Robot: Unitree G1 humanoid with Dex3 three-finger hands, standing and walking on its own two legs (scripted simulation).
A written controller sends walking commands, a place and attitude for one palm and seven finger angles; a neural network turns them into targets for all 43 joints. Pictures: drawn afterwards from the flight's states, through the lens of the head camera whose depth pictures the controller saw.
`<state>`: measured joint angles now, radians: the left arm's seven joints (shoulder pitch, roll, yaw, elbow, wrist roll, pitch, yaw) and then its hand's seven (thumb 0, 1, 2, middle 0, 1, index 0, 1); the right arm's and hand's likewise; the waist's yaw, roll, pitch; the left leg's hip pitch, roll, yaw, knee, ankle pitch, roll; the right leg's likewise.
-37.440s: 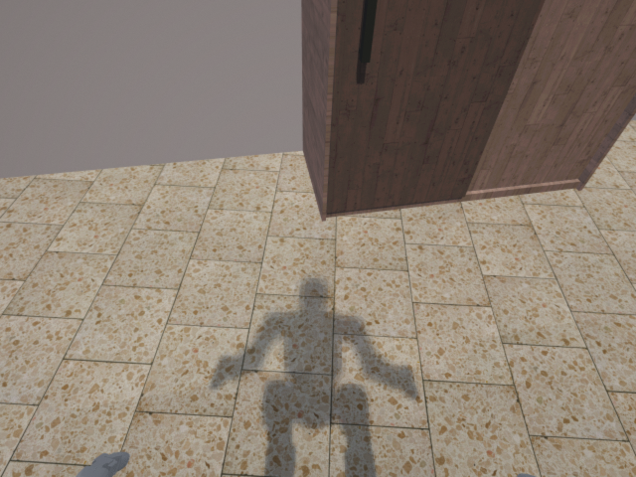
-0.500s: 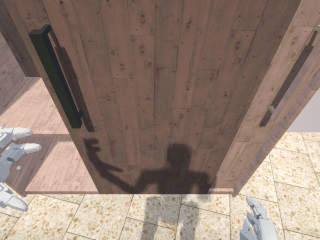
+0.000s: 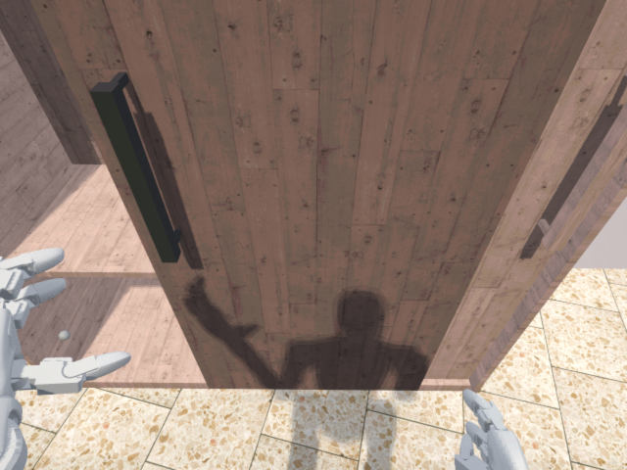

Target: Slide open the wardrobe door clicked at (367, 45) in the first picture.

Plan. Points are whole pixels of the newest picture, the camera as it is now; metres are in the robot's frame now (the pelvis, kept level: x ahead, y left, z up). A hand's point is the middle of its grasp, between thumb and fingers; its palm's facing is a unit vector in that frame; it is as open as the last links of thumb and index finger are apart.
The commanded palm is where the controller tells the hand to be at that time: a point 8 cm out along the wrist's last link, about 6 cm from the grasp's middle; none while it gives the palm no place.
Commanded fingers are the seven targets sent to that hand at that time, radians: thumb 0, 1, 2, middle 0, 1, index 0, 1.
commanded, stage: draw the hand back to the body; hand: left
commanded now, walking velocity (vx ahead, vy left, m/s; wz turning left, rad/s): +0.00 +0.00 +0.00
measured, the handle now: (149, 179) +0.46 +0.32 +0.13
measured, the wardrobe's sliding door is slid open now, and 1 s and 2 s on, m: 0.46 0.46 0.46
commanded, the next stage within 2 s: step back with the hand held close in 0.80 s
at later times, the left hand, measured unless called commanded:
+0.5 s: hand (109, 291) +0.23 +0.24 +0.17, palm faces +0.43 -0.82 -0.38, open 8.1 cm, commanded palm +0.18 +0.28 +0.18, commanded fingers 0.00 0.90 0.90 -0.20 -0.30 -0.20 -0.30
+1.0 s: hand (107, 301) +0.22 +0.24 +0.17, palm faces +0.45 -0.80 -0.39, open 7.4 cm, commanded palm +0.16 +0.27 +0.19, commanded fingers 0.00 0.90 0.90 -0.20 -0.30 -0.20 -0.30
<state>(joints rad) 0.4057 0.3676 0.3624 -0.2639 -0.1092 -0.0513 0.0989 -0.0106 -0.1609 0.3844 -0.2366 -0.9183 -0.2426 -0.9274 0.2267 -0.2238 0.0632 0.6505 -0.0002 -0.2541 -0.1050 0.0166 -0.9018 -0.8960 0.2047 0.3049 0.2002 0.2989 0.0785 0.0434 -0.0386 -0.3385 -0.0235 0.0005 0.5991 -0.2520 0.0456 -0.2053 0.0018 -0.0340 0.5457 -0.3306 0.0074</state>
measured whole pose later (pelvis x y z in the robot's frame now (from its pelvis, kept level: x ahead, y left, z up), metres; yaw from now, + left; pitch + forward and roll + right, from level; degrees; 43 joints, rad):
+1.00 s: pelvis +0.02 -0.03 +0.01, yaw -1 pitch -3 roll -1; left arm 0.43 0.36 0.35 -0.36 -0.07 -0.09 0.10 0.02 0.89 0.90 -0.21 -0.30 -0.21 -0.31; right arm 0.19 -0.23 0.02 0.64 0.00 -0.07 -0.09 0.02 -0.90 -0.90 0.20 0.30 0.20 0.30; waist 0.07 0.06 0.00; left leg -0.18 0.01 0.00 0.45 -0.21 0.01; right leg -0.03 0.04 -0.03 0.36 -0.27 -0.02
